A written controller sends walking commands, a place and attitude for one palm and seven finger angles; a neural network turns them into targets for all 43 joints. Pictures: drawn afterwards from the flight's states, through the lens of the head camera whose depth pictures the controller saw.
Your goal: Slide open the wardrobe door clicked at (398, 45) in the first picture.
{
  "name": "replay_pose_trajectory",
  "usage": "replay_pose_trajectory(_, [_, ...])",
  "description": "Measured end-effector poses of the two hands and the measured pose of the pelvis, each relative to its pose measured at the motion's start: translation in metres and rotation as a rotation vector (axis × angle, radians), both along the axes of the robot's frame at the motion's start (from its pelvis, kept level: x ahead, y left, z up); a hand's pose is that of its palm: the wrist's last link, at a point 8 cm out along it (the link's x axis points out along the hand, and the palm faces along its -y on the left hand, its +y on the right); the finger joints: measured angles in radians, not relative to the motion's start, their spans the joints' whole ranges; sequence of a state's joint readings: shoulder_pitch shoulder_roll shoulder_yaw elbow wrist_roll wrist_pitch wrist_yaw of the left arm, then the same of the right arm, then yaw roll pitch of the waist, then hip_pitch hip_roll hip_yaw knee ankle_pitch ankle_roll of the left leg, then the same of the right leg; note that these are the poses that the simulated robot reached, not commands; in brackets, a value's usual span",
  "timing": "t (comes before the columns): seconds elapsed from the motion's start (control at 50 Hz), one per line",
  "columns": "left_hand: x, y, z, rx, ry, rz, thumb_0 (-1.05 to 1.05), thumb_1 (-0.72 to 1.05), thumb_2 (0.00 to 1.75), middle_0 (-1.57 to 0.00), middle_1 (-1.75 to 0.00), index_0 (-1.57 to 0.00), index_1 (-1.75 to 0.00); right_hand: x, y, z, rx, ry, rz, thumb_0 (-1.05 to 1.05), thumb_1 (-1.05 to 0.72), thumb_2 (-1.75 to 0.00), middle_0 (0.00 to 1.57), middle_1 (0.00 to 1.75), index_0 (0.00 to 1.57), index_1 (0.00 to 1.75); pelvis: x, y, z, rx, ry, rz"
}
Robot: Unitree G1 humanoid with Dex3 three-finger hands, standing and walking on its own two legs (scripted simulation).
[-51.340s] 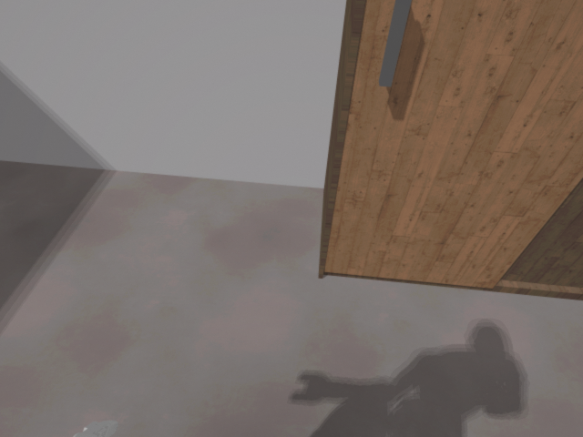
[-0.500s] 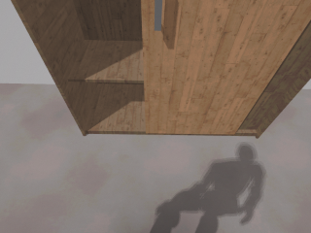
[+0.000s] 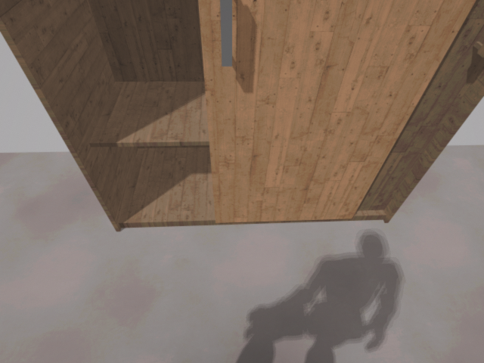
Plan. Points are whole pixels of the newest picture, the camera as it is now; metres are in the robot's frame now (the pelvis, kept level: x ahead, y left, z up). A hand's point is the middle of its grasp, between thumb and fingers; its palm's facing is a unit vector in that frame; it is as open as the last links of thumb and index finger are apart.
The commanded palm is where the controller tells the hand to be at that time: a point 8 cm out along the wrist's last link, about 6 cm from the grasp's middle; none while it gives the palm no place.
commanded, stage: look to check the result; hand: left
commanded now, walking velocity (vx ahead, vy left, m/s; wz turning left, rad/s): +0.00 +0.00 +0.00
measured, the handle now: (226, 20) +0.79 +0.08 +0.20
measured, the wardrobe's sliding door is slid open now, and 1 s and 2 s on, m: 0.46 0.46 0.46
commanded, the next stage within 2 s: stand and wait in 0.58 s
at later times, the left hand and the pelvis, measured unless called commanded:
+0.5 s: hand out of the picture +0.02 +0.17 -0.18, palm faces -0.03 -0.98 -0.19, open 7.4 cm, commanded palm none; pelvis +0.01 +0.00 +0.00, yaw +0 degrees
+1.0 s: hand out of the picture +0.02 +0.19 -0.18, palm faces -0.02 -0.98 -0.19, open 7.4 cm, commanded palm none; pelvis +0.01 +0.01 +0.00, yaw +0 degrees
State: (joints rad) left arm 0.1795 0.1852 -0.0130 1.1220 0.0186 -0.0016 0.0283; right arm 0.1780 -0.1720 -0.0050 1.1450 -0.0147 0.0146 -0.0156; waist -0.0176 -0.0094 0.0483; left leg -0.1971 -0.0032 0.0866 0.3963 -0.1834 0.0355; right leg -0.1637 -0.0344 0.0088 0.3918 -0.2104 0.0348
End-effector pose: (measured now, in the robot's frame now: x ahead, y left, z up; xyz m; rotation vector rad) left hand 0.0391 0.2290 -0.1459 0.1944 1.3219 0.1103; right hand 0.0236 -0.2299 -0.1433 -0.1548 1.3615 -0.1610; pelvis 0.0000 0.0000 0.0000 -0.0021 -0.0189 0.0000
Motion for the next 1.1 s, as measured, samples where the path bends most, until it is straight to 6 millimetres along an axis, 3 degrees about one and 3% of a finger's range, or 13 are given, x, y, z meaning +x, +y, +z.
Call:
replay_pose_trajectory(0.26, [-0.017, -0.001, -0.001, 0.005, 0.069, 0.014, 0.00, 0.91, 0.89, -0.20, -0.30, -0.20, -0.30, -0.017, 0.001, -0.002, 0.007, 0.068, -0.020, 0.00, -0.91, -0.90, 0.20, 0.30, 0.20, 0.30, 0.005, -0.002, 0.001, -0.002, 0.002, -0.003])
replay_pose_trajectory(0.66, [-0.019, -0.005, -0.005, -0.021, 0.066, 0.020, 0.00, 0.91, 0.89, -0.20, -0.30, -0.20, -0.30, -0.005, 0.004, 0.002, -0.006, 0.032, -0.014, 0.00, -0.91, -0.90, 0.20, 0.30, 0.20, 0.30, 0.007, 0.001, 0.001, -0.005, -0.004, -0.004])
replay_pose_trajectory(1.1, [-0.024, 0.006, -0.004, -0.011, 0.079, 0.023, 0.00, 0.91, 0.89, -0.20, -0.29, -0.20, -0.30, -0.011, 0.013, 0.002, -0.002, 0.046, -0.016, 0.00, -0.91, -0.90, 0.20, 0.30, 0.20, 0.30, 0.006, 0.008, 0.001, -0.003, -0.005, -0.003])
